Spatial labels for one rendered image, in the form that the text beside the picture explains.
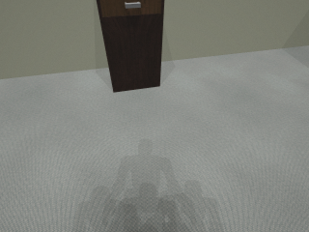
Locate handle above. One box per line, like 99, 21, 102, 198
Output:
125, 2, 141, 9

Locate drawer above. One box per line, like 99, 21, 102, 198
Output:
99, 0, 161, 16

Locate cabinet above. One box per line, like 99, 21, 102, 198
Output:
97, 0, 165, 93

